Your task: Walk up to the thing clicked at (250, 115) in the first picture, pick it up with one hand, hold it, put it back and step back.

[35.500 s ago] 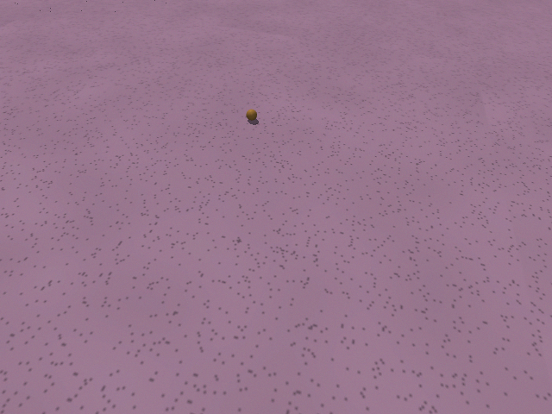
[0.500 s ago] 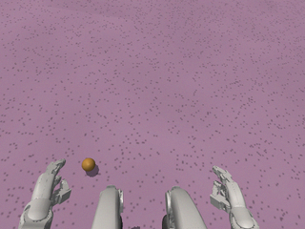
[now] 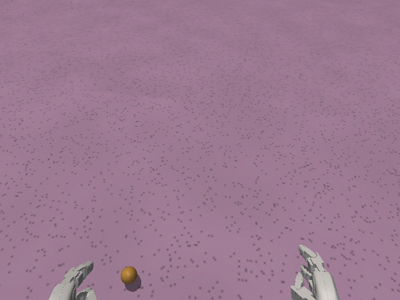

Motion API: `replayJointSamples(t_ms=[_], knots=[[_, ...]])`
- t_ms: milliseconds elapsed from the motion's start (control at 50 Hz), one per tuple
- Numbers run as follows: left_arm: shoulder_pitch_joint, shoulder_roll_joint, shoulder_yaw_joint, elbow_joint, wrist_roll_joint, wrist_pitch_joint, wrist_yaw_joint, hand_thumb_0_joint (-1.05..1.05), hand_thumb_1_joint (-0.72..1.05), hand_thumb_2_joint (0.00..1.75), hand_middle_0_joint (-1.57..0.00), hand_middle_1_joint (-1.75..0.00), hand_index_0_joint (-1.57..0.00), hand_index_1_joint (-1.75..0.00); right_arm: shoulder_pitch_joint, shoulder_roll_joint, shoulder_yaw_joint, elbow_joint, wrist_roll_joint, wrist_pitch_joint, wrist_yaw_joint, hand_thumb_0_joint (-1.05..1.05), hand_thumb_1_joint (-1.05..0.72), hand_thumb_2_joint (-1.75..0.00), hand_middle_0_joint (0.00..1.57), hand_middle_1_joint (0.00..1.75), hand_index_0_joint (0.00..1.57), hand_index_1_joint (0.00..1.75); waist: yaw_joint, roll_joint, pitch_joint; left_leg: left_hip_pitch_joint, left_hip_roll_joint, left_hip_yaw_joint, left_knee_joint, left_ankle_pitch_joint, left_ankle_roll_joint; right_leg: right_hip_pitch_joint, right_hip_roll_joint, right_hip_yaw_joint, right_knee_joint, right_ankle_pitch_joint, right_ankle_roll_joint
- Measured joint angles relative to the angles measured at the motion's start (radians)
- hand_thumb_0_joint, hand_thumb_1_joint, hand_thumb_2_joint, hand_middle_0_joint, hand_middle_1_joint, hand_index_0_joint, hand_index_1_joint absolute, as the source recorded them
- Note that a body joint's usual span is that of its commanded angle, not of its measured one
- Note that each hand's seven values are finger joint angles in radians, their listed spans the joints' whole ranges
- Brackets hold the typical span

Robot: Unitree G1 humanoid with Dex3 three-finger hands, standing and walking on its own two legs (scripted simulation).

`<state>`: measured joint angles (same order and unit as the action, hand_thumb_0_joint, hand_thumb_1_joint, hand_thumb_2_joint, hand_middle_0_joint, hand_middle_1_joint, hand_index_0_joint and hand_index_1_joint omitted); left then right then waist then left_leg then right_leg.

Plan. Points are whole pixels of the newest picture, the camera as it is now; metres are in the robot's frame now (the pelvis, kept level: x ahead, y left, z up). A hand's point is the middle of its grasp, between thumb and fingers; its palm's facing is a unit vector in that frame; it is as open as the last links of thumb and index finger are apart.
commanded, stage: home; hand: left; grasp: from above
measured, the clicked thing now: (128, 275) +0.40 +0.26 -0.68
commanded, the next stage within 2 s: stand in 1.90 s
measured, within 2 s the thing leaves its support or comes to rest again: neither
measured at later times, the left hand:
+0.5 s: hand out of the picture +0.16 +0.17 -0.04, palm faces +0.06 -0.98 -0.20, open 7.4 cm
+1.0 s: hand out of the picture +0.16 +0.17 -0.05, palm faces +0.06 -0.98 -0.20, open 7.4 cm
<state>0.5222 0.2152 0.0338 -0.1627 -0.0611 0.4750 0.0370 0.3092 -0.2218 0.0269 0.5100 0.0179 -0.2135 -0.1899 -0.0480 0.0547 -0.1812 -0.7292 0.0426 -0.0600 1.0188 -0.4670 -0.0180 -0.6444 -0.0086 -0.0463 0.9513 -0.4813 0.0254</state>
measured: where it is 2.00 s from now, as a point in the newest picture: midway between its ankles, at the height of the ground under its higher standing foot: outside the picture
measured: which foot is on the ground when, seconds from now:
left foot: down 0.00-1.00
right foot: down 0.00-1.00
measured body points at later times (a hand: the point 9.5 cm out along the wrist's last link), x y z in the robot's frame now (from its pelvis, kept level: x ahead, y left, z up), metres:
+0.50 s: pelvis +0.00 -0.01 +0.00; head +0.01 +0.00 +0.45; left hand +0.15 +0.22 -0.03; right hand +0.15 -0.25 -0.06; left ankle +0.02 +0.13 -0.68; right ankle +0.00 -0.14 -0.68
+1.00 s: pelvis +0.00 +0.00 +0.00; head +0.01 +0.00 +0.45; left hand +0.16 +0.23 -0.03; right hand +0.16 -0.25 -0.06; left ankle +0.02 +0.13 -0.68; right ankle +0.00 -0.14 -0.68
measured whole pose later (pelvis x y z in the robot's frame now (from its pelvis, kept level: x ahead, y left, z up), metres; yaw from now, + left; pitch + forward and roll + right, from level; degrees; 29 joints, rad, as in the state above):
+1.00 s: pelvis +0.00 +0.00 +0.00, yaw +0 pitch +9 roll -3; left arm 0.50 0.22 0.03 -0.13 -0.05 0.47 0.02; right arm 0.29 -0.21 0.03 0.55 0.01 -0.25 -0.19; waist -0.03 0.04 -0.15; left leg -0.71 0.04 -0.06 1.01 -0.47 -0.02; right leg -0.63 -0.01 -0.05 0.95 -0.49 0.02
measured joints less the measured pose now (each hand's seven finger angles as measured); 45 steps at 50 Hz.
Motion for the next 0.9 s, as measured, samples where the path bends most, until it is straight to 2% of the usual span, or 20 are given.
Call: replayJointSamples(t_ms=[240,900], knots=[[-0.024,0.0,-0.004,0.036,0.011,-0.007,-0.019,0.01,0.91,0.9,-0.2,-0.3,-0.2,-0.3,-0.034,0.005,0.009,0.014,-0.013,-0.035,0.006,0.01,-0.9,-0.9,0.2,0.3,0.2,0.3,0.017,-0.012,0.026,0.02,-0.004,-0.006,-0.004,0.005,-0.006,0.019,-0.004,-0.006,0.006,-0.004,-0.005],[-0.025,0.002,-0.006,0.034,0.011,-0.009,-0.015,0.01,0.91,0.9,-0.2,-0.3,-0.2,-0.3,-0.018,0.005,0.002,0.039,-0.011,-0.04,-0.003,0.01,-0.9,-0.9,0.2,0.3,0.2,0.3,0.013,-0.013,0.025,0.023,0.0,0.0,-0.009,0.003,-0.007,0.018,0.001,0.001,0.002,-0.003,-0.006]])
